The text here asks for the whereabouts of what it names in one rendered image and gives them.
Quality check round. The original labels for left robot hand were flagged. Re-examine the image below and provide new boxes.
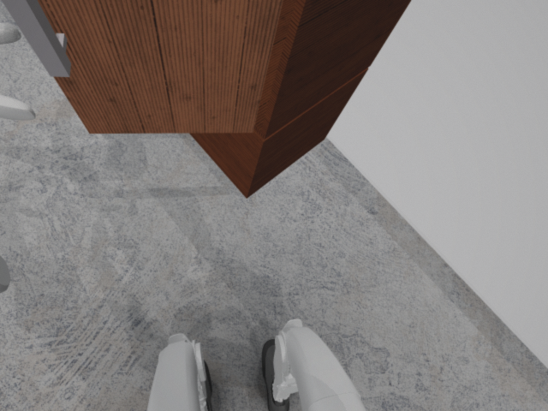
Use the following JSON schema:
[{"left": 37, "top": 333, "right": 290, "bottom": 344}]
[{"left": 0, "top": 23, "right": 36, "bottom": 121}]

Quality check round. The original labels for cupboard door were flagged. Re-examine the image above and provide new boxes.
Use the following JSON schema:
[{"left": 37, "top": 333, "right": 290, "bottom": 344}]
[{"left": 38, "top": 0, "right": 283, "bottom": 134}]

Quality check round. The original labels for right robot shin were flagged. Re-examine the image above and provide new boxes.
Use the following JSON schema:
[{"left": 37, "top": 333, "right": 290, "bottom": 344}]
[{"left": 272, "top": 319, "right": 302, "bottom": 401}]

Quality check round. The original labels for handle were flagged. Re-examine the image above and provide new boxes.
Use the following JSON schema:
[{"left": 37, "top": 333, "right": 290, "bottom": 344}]
[{"left": 2, "top": 0, "right": 71, "bottom": 77}]

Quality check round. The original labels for right robot thigh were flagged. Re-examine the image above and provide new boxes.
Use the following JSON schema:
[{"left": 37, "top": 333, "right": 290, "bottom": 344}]
[{"left": 275, "top": 327, "right": 366, "bottom": 411}]

